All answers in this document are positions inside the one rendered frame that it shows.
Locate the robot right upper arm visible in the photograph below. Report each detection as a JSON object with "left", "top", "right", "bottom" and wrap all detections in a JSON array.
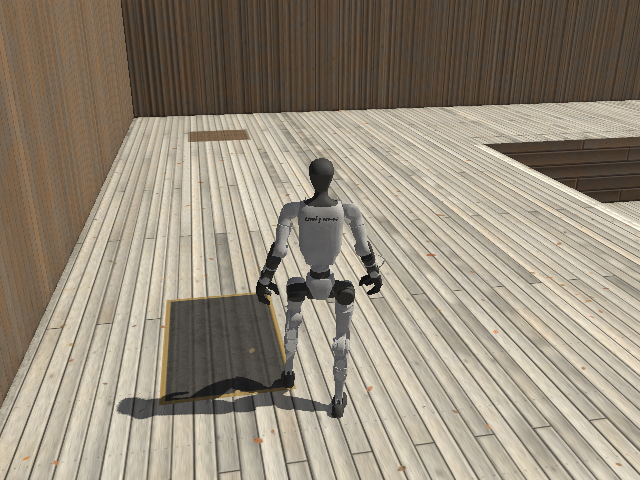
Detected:
[{"left": 342, "top": 202, "right": 371, "bottom": 257}]

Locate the left robot shin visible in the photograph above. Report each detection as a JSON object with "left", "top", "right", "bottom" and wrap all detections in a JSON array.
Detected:
[{"left": 284, "top": 309, "right": 299, "bottom": 375}]

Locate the left robot forearm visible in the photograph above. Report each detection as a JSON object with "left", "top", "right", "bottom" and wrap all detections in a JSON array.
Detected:
[{"left": 259, "top": 242, "right": 281, "bottom": 285}]

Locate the left robot hand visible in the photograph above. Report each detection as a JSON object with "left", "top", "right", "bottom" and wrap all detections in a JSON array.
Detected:
[{"left": 256, "top": 280, "right": 279, "bottom": 305}]

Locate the robot left upper arm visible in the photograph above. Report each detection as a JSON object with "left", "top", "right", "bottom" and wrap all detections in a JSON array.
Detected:
[{"left": 272, "top": 202, "right": 300, "bottom": 258}]

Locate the right robot forearm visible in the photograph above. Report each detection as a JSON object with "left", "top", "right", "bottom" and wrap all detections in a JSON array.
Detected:
[{"left": 360, "top": 241, "right": 380, "bottom": 278}]

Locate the right robot hand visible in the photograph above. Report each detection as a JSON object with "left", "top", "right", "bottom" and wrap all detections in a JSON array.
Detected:
[{"left": 359, "top": 275, "right": 383, "bottom": 295}]

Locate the right robot foot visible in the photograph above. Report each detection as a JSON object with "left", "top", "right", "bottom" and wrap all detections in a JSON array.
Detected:
[{"left": 331, "top": 392, "right": 347, "bottom": 419}]

